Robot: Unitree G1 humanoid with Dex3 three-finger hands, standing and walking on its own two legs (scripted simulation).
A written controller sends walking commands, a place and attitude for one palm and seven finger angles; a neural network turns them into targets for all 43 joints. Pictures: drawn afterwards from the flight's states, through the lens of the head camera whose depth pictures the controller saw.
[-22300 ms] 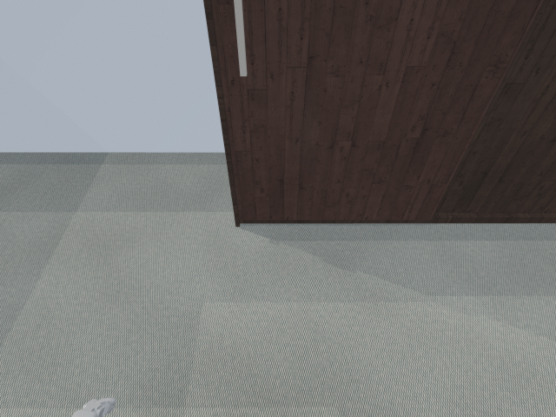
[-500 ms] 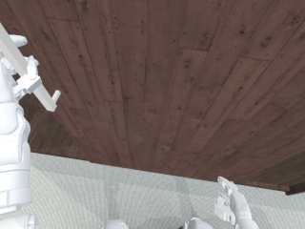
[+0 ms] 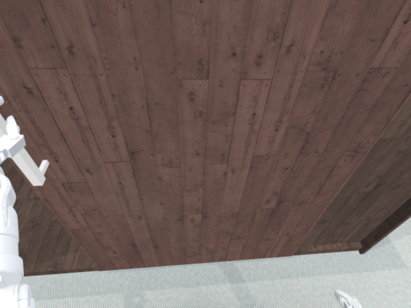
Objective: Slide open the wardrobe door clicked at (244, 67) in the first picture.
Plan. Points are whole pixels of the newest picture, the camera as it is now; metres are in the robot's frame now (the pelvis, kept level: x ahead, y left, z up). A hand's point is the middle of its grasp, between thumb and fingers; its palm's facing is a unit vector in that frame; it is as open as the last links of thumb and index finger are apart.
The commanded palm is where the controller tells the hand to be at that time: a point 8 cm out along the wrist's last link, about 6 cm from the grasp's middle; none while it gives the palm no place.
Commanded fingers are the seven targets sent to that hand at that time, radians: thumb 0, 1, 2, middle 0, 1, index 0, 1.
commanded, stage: stop walking and hold the door there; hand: left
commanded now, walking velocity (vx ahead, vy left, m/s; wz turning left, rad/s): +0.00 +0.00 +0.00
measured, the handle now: (7, 124) +0.39 +0.39 +0.17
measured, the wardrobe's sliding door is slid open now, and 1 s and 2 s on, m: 0.50 0.50 0.49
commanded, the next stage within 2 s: none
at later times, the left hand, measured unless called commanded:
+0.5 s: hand (13, 137) +0.35 +0.35 +0.17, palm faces +0.56 -0.80 -0.23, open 6.3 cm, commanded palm +0.30 +0.37 +0.14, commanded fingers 0.00 0.90 0.90 -0.45 -1.40 -0.45 -1.40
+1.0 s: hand (14, 140) +0.36 +0.36 +0.16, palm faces +0.49 -0.82 -0.29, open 5.9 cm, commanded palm +0.31 +0.40 +0.14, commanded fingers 0.00 0.90 0.90 -0.45 -1.40 -0.45 -1.40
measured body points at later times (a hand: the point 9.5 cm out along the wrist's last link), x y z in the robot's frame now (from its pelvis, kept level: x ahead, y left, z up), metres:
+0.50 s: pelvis -0.06 +0.02 +0.00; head -0.06 +0.02 +0.45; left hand +0.32 +0.39 +0.18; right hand +0.02 -0.26 -0.10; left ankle +0.06 +0.11 -0.73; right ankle -0.04 -0.11 -0.73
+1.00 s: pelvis -0.03 +0.04 +0.00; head -0.03 +0.02 +0.45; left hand +0.32 +0.40 +0.18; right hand +0.06 -0.25 -0.12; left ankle +0.00 +0.16 -0.70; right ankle -0.04 -0.11 -0.73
